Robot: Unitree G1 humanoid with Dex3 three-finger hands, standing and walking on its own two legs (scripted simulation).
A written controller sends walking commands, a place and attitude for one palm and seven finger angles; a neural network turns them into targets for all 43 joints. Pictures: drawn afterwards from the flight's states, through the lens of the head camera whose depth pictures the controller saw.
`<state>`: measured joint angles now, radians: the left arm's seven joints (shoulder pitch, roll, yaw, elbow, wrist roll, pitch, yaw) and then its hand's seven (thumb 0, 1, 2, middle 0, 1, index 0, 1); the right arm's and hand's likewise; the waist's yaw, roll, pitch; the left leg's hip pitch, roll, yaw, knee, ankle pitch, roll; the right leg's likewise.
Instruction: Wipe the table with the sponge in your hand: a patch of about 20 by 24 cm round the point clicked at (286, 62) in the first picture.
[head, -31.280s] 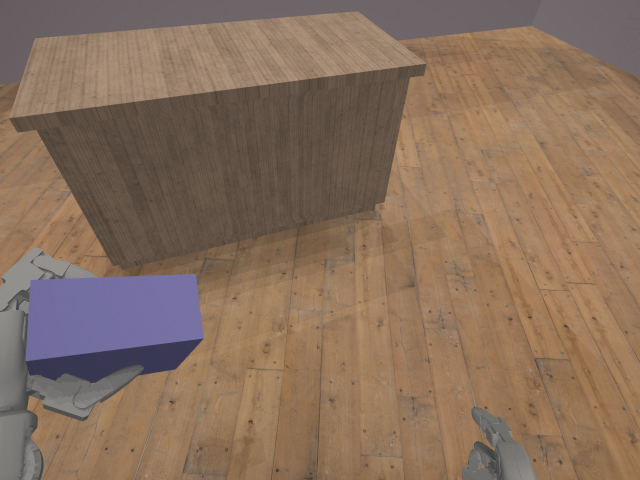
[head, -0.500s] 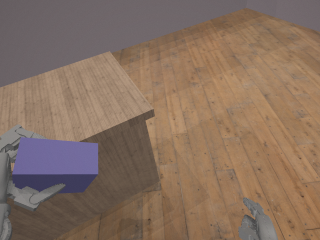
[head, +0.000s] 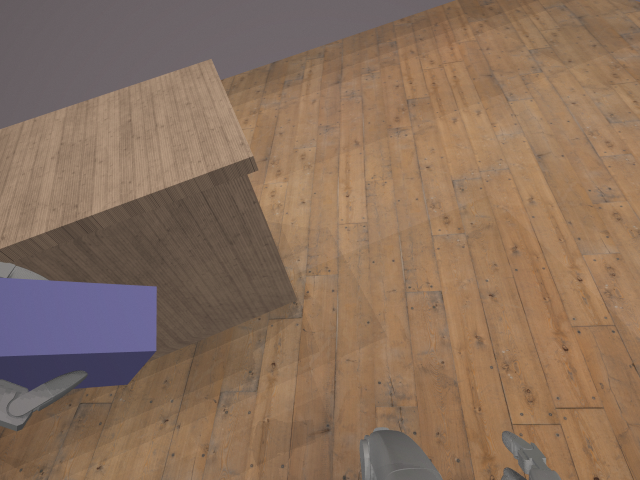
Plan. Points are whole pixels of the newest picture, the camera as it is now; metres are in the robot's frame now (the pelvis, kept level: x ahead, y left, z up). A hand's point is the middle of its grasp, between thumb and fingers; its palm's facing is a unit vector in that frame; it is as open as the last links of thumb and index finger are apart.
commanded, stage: come to a stop and stand still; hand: left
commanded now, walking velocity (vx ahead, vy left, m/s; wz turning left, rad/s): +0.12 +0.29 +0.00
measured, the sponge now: (95, 339) +0.23 +0.21 +0.16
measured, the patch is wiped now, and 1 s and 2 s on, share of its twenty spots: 0.00 0.00 0.00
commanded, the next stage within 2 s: look again from close up in 1.62 s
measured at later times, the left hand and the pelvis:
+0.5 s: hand out of the picture +0.01 +0.14 +0.19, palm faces +0.49 -0.69 -0.52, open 10.7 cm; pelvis -0.19 -0.13 -0.01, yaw +3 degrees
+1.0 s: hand out of the picture -0.13 -0.02 +0.18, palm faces +0.36 -0.74 -0.56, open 10.6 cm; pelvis -0.34 -0.27 -0.01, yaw +2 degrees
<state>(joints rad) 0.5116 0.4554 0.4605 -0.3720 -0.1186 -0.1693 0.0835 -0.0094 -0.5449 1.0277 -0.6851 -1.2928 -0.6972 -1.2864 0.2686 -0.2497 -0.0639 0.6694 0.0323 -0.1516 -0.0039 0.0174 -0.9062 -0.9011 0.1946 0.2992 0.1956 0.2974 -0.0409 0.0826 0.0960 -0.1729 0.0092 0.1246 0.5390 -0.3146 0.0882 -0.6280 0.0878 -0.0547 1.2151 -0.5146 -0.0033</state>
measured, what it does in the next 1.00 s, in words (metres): walks backwards: right foot, then left foot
